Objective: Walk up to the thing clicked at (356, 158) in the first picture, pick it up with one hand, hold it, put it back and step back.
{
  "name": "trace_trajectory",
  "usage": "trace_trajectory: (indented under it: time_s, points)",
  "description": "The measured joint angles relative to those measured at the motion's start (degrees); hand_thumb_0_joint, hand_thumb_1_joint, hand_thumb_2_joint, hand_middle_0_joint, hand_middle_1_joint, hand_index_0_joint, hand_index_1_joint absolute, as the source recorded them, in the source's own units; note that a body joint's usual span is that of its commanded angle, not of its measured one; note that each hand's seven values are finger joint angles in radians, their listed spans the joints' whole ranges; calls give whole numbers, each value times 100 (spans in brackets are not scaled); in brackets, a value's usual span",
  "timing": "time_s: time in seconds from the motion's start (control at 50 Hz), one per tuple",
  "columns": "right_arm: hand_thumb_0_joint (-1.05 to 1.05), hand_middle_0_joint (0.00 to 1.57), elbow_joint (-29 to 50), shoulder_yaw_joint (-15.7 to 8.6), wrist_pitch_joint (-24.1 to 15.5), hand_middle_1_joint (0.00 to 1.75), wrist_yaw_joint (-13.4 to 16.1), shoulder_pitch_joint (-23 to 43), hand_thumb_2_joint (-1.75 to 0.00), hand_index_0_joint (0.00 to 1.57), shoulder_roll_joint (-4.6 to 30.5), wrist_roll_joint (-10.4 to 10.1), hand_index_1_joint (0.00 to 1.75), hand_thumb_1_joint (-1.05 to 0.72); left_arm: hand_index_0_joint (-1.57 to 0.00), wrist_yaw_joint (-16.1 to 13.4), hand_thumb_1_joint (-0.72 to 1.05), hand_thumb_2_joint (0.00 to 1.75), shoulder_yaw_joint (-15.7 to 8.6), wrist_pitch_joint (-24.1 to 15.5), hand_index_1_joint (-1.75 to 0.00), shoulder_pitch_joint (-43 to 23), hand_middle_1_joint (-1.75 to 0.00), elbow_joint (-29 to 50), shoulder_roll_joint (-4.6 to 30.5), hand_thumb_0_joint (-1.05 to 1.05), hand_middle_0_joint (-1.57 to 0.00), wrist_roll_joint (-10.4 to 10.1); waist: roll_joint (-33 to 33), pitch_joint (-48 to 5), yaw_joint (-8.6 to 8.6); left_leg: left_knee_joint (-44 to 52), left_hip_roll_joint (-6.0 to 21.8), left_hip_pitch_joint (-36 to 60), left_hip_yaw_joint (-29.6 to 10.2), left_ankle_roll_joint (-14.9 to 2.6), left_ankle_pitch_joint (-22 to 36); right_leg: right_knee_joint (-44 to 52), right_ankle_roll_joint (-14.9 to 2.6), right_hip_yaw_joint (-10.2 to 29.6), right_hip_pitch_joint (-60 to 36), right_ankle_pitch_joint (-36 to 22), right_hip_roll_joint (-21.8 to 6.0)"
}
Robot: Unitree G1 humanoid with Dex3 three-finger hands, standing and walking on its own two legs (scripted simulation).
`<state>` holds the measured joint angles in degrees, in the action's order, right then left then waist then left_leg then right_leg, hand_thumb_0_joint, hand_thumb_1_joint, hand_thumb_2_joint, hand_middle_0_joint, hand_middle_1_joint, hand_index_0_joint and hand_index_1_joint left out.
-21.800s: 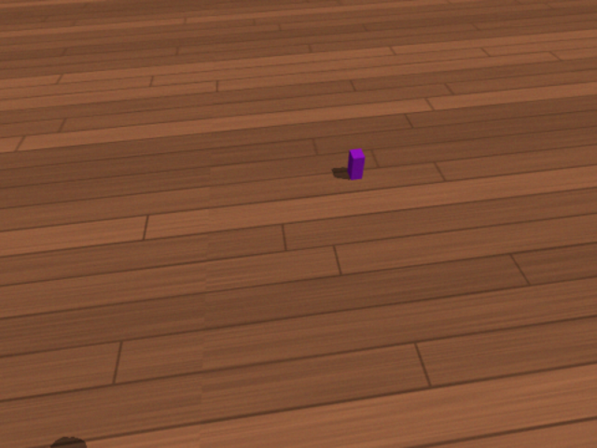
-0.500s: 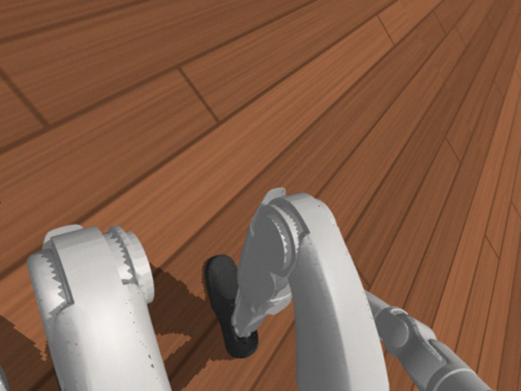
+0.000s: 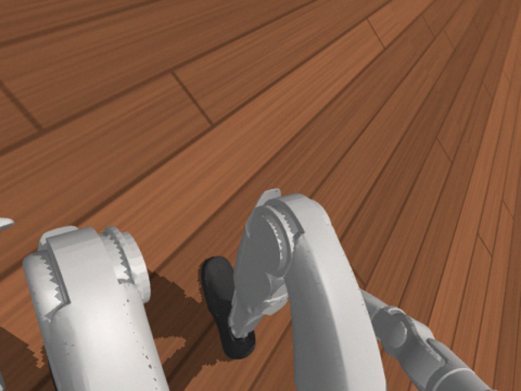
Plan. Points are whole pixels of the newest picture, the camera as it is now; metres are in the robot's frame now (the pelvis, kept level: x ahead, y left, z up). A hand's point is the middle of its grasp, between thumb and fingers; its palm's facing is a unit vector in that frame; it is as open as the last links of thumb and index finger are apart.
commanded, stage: withdraw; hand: left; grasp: from the side
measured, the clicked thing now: out of the picture +0.41 +0.29 -0.21
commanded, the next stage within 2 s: open in 0.68 s
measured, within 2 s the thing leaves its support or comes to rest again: neither
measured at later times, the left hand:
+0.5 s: hand out of the picture +0.38 +0.37 -0.11, palm faces +0.49 -0.87 -0.05, open 17.5 cm
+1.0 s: hand out of the picture +0.36 +0.37 -0.10, palm faces +0.44 -0.90 -0.01, open 17.6 cm
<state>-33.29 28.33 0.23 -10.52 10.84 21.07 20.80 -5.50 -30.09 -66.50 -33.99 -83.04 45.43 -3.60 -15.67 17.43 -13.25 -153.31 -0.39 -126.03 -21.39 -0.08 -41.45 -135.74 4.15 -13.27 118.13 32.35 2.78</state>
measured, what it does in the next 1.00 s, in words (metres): stands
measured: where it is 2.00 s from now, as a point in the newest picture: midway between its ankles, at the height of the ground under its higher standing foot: (171, 362)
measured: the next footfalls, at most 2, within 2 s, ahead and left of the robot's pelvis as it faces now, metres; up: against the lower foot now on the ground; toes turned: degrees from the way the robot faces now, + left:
none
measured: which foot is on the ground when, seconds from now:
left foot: down 0.00-1.00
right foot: down 0.00-1.00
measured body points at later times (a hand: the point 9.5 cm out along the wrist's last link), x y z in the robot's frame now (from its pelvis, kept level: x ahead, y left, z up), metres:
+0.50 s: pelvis +0.00 +0.00 +0.01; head +0.19 +0.19 +0.37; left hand +0.34 +0.42 -0.10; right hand +0.20 -0.24 -0.03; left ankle +0.08 +0.12 -0.25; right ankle +0.16 -0.13 -0.25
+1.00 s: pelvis +0.02 -0.01 +0.01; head +0.21 +0.16 +0.38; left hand +0.33 +0.42 -0.10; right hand +0.24 -0.23 -0.06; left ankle +0.08 +0.12 -0.25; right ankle +0.16 -0.13 -0.25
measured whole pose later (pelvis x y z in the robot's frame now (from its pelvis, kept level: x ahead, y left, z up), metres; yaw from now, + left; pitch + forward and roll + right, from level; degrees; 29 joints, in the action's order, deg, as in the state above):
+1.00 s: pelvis +0.02 -0.01 +0.01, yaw +5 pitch +21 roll -13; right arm -35.8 16.4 -0.3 -6.5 5.2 19.6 10.8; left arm 19.3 -35.6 -50.9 -29.9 -65.9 39.2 -13.0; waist -8.4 6.7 -8.1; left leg -148.2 -0.6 -129.1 -14.0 0.2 -41.3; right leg -136.8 3.2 -7.8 123.4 35.4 0.0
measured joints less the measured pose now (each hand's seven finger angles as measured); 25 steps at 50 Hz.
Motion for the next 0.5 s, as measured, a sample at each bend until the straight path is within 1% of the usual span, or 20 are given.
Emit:
trace_trajectory:
  time_s: [0.1, 0.18, 0.26, 0.32, 0.36, 0.4, 0.44, 0.48, 0.5]
  points:
    - [0, 20, -10, 17, -3, 30, -7, -24, -89, 21, 10, 10, 30, -89, -26, -4, -56, 13, -39, -39, -19, 9, -18, 26, -8, -1, -25, -3, -32, 18, 10, -3, 3, 9, -6, -2, -10, 4, 2, -5, -11, 2, 3]
    - [0, 20, -4, 17, 13, 30, 1, -41, -89, 21, 9, 14, 30, -89, -17, 22, -60, 10, -114, -34, -13, 30, -12, 109, 19, -1, -17, 24, -51, 25, 20, -9, 2, 15, -16, 1, -20, 3, 0, -13, -18, 9, 3]
    - [0, 20, -2, -60, 47, 30, 25, -102, -89, 21, -11, -4, 30, -88, -12, 139, -60, 11, -271, 88, -11, 101, -10, 490, 42, -1, -11, 111, -38, 8, 65, -2, -3, 28, -16, 9, -27, 6, -7, -14, -32, 18, -5]
    - [0, 20, 6, -193, 91, 30, 33, -230, -89, 21, -30, -74, 30, -88, -9, 225, -59, 11, -368, 309, -10, 150, -9, 942, 15, -2, -9, 100, 18, -90, 141, 39, -7, 24, 13, 25, -27, 15, -50, 0, -20, 36, -29]
    - [0, 20, 1, -303, 125, 30, 42, -336, -89, 21, -46, -162, 30, -88, -8, 317, -58, 12, -378, 491, -9, 198, -8, 1227, 1, -2, -8, 44, 91, -224, 188, 94, -10, 2, 58, 27, -21, 33, -67, 26, 7, 58, -55]
    - [0, 20, -9, -430, 147, 30, 63, -442, -89, 21, -54, -270, 30, -88, -8, 459, -57, 12, -330, 712, -9, 286, -8, 1478, -11, -2, -7, -42, 198, -389, 229, 167, -13, -39, 126, 14, -6, 59, -75, 66, 44, 83, -86]
    - [0, 20, -30, -566, 152, 30, 91, -534, -89, 21, -48, -396, 30, -88, -7, 656, -57, 12, -236, 938, -9, 403, -8, 1710, -47, -2, -6, -181, 333, -558, 280, 246, -14, -90, 211, -14, 17, 92, -74, 120, 86, 105, -117]
    - [0, 20, -52, -685, 148, 30, 126, -597, -89, 21, -25, -538, 30, -88, -7, 884, -58, 10, -126, 1135, -8, 498, -7, 1873, -114, -2, -6, -375, 469, -717, 329, 328, -13, -144, 313, -56, 51, 123, -69, 185, 130, 124, -148]
    - [0, 21, -61, -738, 140, 30, 145, -613, -89, 21, -15, -611, 30, -88, -7, 1005, -58, 10, -118, 1223, -7, 531, -7, 1922, -157, -2, -6, -450, 527, -784, 351, 368, -9, -165, 365, -78, 69, 137, -68, 219, 148, 131, -160]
